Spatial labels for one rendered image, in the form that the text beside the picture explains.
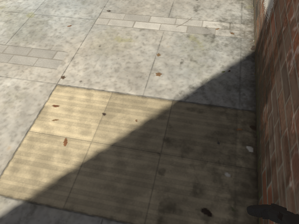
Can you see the right robot hand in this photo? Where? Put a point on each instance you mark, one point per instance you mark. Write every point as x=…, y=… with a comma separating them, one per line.
x=274, y=212

